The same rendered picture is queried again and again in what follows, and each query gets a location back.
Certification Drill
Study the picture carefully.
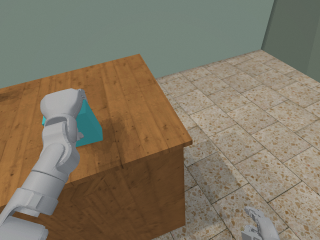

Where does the left robot forearm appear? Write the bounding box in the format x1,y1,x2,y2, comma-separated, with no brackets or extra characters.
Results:
0,113,80,227

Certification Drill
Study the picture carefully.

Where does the right robot hand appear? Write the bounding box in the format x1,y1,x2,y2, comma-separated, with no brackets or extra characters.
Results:
241,206,280,240

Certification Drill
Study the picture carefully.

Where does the left robot hand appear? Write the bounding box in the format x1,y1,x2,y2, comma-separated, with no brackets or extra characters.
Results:
40,88,88,141

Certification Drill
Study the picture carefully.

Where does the robot left upper arm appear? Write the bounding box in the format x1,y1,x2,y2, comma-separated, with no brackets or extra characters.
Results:
0,215,49,240

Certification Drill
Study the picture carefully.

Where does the table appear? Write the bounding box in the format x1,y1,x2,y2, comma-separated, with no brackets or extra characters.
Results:
0,54,193,240

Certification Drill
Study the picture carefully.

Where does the sponge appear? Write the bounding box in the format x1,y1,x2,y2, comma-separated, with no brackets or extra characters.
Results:
42,99,103,147

